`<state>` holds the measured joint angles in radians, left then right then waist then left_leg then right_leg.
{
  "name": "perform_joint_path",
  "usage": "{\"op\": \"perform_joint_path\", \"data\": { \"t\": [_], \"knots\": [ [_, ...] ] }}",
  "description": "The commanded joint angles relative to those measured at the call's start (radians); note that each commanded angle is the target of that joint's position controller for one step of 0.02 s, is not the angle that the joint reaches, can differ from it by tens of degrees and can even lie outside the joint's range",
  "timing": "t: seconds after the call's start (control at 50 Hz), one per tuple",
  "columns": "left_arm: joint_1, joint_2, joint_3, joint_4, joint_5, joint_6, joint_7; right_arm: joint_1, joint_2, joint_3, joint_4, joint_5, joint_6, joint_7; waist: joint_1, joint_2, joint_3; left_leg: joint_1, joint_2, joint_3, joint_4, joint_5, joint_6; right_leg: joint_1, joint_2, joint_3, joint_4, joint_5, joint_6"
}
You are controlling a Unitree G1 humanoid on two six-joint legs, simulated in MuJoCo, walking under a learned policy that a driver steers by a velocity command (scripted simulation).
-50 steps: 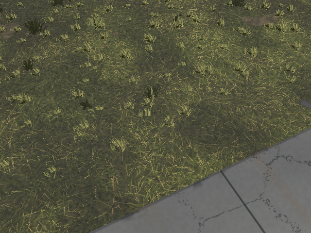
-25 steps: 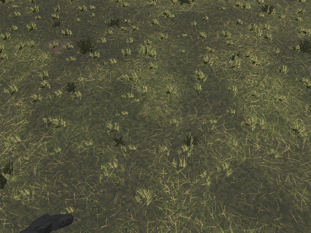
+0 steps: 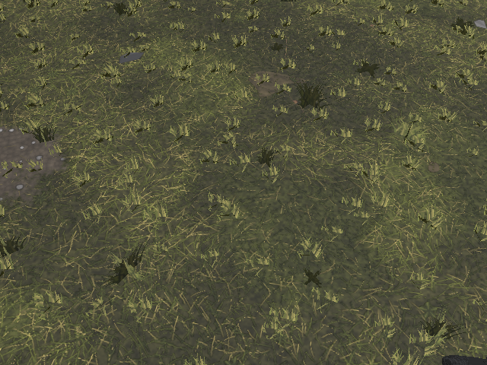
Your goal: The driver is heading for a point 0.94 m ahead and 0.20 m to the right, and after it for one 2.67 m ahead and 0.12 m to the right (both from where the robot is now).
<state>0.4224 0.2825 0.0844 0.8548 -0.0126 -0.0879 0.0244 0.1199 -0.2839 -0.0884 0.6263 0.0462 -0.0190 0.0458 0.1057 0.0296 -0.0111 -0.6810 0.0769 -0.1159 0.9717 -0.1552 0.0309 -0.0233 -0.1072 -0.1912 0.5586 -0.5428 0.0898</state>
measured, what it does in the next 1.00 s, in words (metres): goes down, turning right: left foot 0.16 m lower, then right foot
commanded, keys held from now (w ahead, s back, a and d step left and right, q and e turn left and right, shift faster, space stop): w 0.24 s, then w+e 0.76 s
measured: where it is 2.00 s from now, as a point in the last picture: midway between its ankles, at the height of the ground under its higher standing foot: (312, 237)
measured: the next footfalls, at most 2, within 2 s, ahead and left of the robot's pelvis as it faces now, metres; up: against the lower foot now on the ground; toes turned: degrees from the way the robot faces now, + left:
left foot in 0.18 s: +0.28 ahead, +0.23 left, -0.16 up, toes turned +2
right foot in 0.68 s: +0.60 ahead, +0.01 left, -0.16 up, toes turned -11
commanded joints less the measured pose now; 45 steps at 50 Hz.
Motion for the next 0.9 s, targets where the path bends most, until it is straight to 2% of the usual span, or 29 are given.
{"op": "perform_joint_path", "data": {
  "t": [0.02,0.04,0.08,0.1,0.14,0.16,0.18,0.2,0.22,0.24,0.26,0.28,0.3,0.32,0.34,0.38,0.4,0.46,0.56,0.62,0.66,0.68,0.7,0.72,0.74,0.76,0.78,0.84,0.9],
  "knots": [
    [0.064,0.155,0.032,-0.026,0.01,0.014,0.049,-0.247,-0.057,0.008,-0.125,0.006,-0.061,0.037,0.039,-0.088,0.208,-0.467,0.107,-0.046,-0.29,0.228,-0.014,0.228,-0.321,0.293,-0.064,0.367,-0.208],
    [0.002,0.149,0.03,-0.042,0.009,0.021,0.042,-0.21,-0.005,0.021,-0.088,-0.016,-0.06,0.059,0.023,-0.073,0.163,-0.054,0.046,0.066,-0.362,0.473,-0.007,-0.082,-0.229,0.174,-0.073,0.252,-0.17],
    [-0.045,0.185,0.039,-0.059,0.007,0.017,0.016,-0.099,-0.007,0.008,-0.019,0.002,-0.038,0.071,-0.022,-0.089,0.108,0.314,-0.013,0.08,-0.302,0.594,-0.019,-0.297,-0.196,0.094,-0.075,0.161,-0.139],
    [-0.074,0.188,0.039,-0.058,0.003,0.018,0.007,-0.03,-0.038,-0.007,0.025,0.011,-0.024,0.055,-0.067,-0.096,0.099,0.349,-0.004,0.062,-0.334,0.554,-0.016,-0.258,-0.182,0.076,0.008,0.166,-0.119],
    [-0.076,0.156,0.03,-0.036,-0.011,0.034,0.004,0.243,-0.114,-0.046,0.176,-0.019,-0.009,0.016,-0.183,-0.083,-0.021,0.594,-0.018,0.115,-0.479,0.671,-0.01,-0.17,-0.147,0.046,0.397,0.345,-0.07],
    [-0.081,0.17,0.035,-0.014,-0.017,0.034,0.003,0.37,-0.169,-0.07,0.233,-0.035,-0.003,-0.002,-0.276,-0.05,-0.077,0.806,-0.017,0.152,-0.525,0.674,-0.004,-0.254,-0.118,0.054,0.657,0.389,-0.029],
    [-0.055,0.105,0.029,0.036,-0.024,0.029,0.009,0.459,-0.216,-0.071,0.276,-0.07,-0.005,-0.014,-0.336,0.156,-0.061,0.959,0.063,0.058,-0.529,0.661,0.061,-0.473,0.006,0.12,1.147,-0.272,0.024],
    [0.165,-0.027,0.0,0.021,-0.009,0.003,-0.007,0.392,-0.265,-0.026,0.241,-0.104,-0.034,-0.005,-0.183,0.37,-0.215,1.155,0.15,-0.036,-0.168,1.119,0.073,-0.746,0.06,0.379,1.439,-0.427,0.002],
    [0.245,0.007,0.0,0.02,-0.026,-0.027,-0.011,0.427,-0.248,-0.037,0.275,-0.076,-0.025,0.012,-0.168,0.385,-0.343,1.141,0.188,-0.139,-0.193,1.056,0.154,-0.785,0.071,0.435,1.453,-0.343,-0.01],
    [0.188,0.026,0.005,-0.01,-0.035,-0.038,0.004,0.431,-0.252,-0.043,0.304,-0.048,-0.016,0.016,-0.157,0.291,-0.33,1.03,0.242,-0.246,-0.328,0.736,0.205,-0.833,0.073,0.389,1.445,-0.261,-0.005],
    [0.066,0.0,-0.011,-0.077,-0.066,-0.032,0.029,0.366,-0.268,-0.048,0.336,-0.017,-0.018,0.009,-0.115,0.228,-0.311,0.934,0.348,-0.525,-0.576,0.154,0.269,-0.948,0.055,0.286,1.439,-0.118,-0.011],
    [0.04,0.022,-0.018,-0.067,-0.085,-0.016,0.046,0.249,-0.209,-0.026,0.288,-0.032,-0.04,0.015,-0.101,0.108,-0.238,0.754,0.396,-0.631,-0.669,-0.057,0.265,-0.908,0.001,0.302,1.363,0.066,-0.064],
    [0.009,0.035,-0.021,-0.067,-0.072,0.006,0.05,0.165,-0.155,-0.008,0.278,-0.049,-0.066,0.018,-0.081,0.083,-0.174,0.621,0.426,-0.637,-0.649,-0.021,0.278,-0.886,-0.018,0.321,1.384,0.106,-0.088],
    [-0.014,0.073,-0.005,-0.055,-0.048,0.023,0.048,0.085,-0.068,0.019,0.273,-0.063,-0.09,0.02,-0.058,0.006,-0.09,0.44,0.381,-0.486,-0.609,-0.001,0.21,-0.808,-0.043,0.395,1.155,0.251,-0.137],
    [-0.063,0.055,0.0,-0.061,-0.028,0.041,0.038,0.044,-0.032,0.031,0.291,-0.071,-0.096,0.008,-0.037,0.025,0.012,0.282,0.3,-0.298,-0.63,0.026,0.161,-0.737,-0.046,0.4,0.971,0.316,-0.126],
    [-0.135,0.041,0.002,-0.098,-0.009,0.042,0.023,0.083,-0.055,0.027,0.316,-0.077,-0.101,-0.033,-0.062,0.136,0.065,0.304,0.227,-0.148,-0.688,0.141,0.155,-0.731,-0.031,0.401,0.737,0.398,-0.094],
    [-0.172,0.042,0.002,-0.109,-0.007,0.039,0.015,0.122,-0.046,0.029,0.327,-0.084,-0.101,-0.051,-0.072,0.12,0.068,0.33,0.22,-0.1,-0.69,0.246,0.167,-0.732,-0.016,0.407,0.661,0.436,-0.082],
    [-0.268,-0.002,-0.015,-0.147,0.002,0.028,-0.027,0.165,-0.073,0.02,0.332,-0.066,-0.1,-0.082,-0.097,0.061,0.061,0.439,0.175,0.065,-0.711,0.461,0.125,-0.701,0.034,0.316,0.353,0.609,-0.104],
    [-0.451,-0.051,-0.032,-0.214,-0.007,0.042,-0.067,0.292,-0.08,0.01,0.37,-0.044,-0.07,-0.09,-0.174,-0.014,0.104,0.64,0.174,0.193,-0.724,0.445,0.07,-0.7,0.068,0.188,0.142,0.637,-0.145],
    [-0.457,-0.022,-0.019,-0.242,0.001,0.042,-0.081,0.264,-0.121,-0.003,0.352,-0.041,-0.047,-0.092,-0.143,0.029,0.066,0.742,0.18,0.246,-0.596,0.814,0.058,-0.616,0.128,0.094,0.096,0.465,-0.191],
    [-0.308,0.039,0.009,-0.223,-0.002,0.045,-0.086,0.233,-0.16,-0.016,0.334,-0.036,-0.035,-0.095,-0.044,0.079,-0.034,0.737,0.188,0.263,-0.371,1.052,0.05,-0.394,0.176,0.071,0.082,0.381,-0.236],
    [-0.13,0.103,0.04,-0.175,-0.003,0.05,-0.077,0.193,-0.159,-0.016,0.316,-0.033,-0.037,-0.094,0.052,0.047,-0.113,0.615,0.151,0.284,-0.141,0.959,0.024,-0.13,0.186,0.11,0.005,0.462,-0.275],
    [-0.013,0.195,0.062,-0.14,-0.008,0.06,-0.052,0.202,-0.093,0.002,0.283,-0.068,-0.052,-0.086,0.049,-0.16,-0.2,0.322,0.04,0.295,0.231,0.29,-0.018,0.169,-0.005,0.43,-0.006,0.576,-0.349],
    [-0.029,0.238,0.058,-0.158,-0.009,0.045,-0.058,0.278,-0.002,0.038,0.241,-0.065,-0.093,-0.052,-0.033,-0.303,-0.352,-0.044,-0.154,0.083,0.517,-0.416,-0.048,0.466,-0.23,1.019,-0.181,0.394,-0.571],
    [-0.008,0.166,0.044,-0.149,0.006,0.043,-0.05,0.146,-0.096,0.009,0.22,-0.03,-0.128,-0.036,0.03,-0.177,-0.301,-0.183,-0.097,-0.028,0.503,-0.358,-0.022,0.441,-0.201,0.99,-0.26,0.213,-0.512],
    [-0.084,0.125,0.034,-0.156,0.006,0.032,-0.043,0.068,-0.111,0.005,0.19,-0.009,-0.14,-0.036,0.002,-0.12,-0.147,-0.201,-0.05,-0.01,0.402,-0.27,0.0,0.285,-0.164,0.836,-0.278,0.247,-0.46],
    [-0.168,0.107,0.027,-0.174,0.002,0.024,-0.045,0.053,-0.093,0.005,0.19,-0.022,-0.136,-0.045,-0.062,0.009,-0.061,-0.116,-0.01,-0.002,0.294,-0.208,-0.001,0.088,-0.118,0.732,-0.298,0.345,-0.42],
    [-0.232,0.083,0.016,-0.195,0.003,0.015,-0.039,0.091,-0.091,-0.011,0.191,-0.053,-0.091,-0.059,-0.136,-0.022,-0.035,0.081,0.027,0.016,0.118,-0.153,-0.043,-0.171,-0.046,0.582,-0.331,0.556,-0.388],
    [-0.172,0.12,0.025,-0.179,-0.007,0.015,-0.017,-0.003,-0.057,-0.002,0.143,-0.066,-0.077,-0.066,-0.116,-0.052,-0.012,0.08,0.002,0.048,-0.065,-0.013,-0.089,-0.249,-0.012,0.504,-0.342,0.605,-0.378]
  ]
}}
Keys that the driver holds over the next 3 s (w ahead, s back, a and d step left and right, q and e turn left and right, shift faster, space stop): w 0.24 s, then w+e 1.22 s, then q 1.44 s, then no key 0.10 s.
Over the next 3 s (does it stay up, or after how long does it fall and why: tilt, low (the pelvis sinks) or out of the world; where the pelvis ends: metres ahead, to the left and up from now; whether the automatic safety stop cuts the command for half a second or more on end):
stays up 1.02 -0.07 -0.13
